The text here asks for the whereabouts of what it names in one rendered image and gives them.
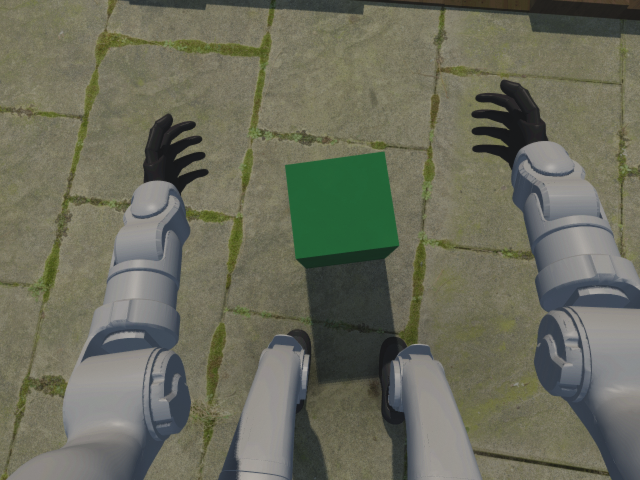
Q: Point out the robot right thigh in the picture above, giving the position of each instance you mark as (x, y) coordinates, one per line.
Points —
(438, 446)

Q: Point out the robot thigh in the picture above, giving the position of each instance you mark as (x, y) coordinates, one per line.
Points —
(438, 446)
(263, 443)

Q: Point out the robot right forearm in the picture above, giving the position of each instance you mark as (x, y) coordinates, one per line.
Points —
(570, 237)

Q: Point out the carton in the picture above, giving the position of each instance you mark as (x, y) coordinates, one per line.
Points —
(341, 210)

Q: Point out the left robot hand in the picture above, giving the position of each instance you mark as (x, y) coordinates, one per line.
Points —
(159, 165)

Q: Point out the left robot upper arm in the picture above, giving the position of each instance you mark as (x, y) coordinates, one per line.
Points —
(120, 408)

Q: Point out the right robot upper arm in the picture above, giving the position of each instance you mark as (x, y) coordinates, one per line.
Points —
(590, 356)

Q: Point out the robot left forearm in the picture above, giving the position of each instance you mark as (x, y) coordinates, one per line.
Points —
(139, 308)

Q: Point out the robot left thigh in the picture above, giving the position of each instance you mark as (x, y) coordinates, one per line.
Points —
(263, 443)

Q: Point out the right robot hand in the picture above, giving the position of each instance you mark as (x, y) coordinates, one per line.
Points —
(522, 119)

